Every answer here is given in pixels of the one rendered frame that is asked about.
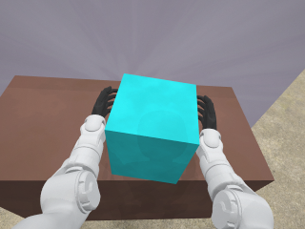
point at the robot right forearm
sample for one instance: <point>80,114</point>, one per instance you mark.
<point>215,167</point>

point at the robot left upper arm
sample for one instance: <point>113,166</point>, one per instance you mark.
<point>66,202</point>

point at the pedestal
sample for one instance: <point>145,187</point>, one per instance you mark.
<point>40,121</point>

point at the right robot hand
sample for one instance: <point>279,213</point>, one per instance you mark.
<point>208,119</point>

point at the robot left forearm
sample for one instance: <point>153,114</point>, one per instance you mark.
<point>87,151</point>

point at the carton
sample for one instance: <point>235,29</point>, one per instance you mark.
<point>152,131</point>

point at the left robot hand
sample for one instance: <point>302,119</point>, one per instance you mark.
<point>101,104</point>

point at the robot right upper arm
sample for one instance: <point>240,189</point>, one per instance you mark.
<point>234,209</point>

